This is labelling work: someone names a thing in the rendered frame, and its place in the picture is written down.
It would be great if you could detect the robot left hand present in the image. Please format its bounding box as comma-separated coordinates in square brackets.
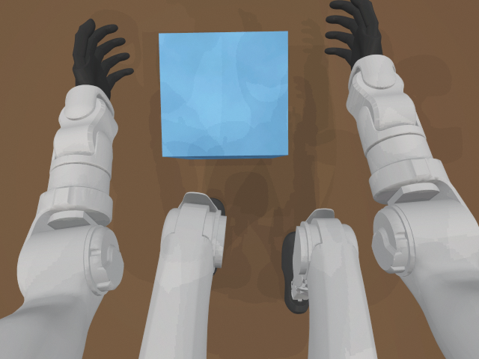
[73, 19, 134, 101]

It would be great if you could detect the right robot upper arm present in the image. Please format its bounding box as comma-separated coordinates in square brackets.
[372, 199, 479, 359]

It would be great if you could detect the right robot forearm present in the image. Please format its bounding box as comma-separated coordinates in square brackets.
[346, 55, 479, 232]

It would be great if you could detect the robot right shin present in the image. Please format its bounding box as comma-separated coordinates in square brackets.
[291, 209, 359, 300]

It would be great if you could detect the left robot upper arm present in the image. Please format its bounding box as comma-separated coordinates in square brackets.
[0, 224, 124, 359]

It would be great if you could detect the left robot forearm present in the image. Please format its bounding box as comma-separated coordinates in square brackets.
[17, 85, 118, 297]

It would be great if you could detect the left robot thigh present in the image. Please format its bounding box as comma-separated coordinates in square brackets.
[138, 203, 227, 359]

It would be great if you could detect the carton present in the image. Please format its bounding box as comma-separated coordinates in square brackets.
[159, 31, 288, 159]

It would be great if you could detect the robot right hand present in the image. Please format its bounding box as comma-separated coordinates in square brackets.
[325, 0, 383, 71]

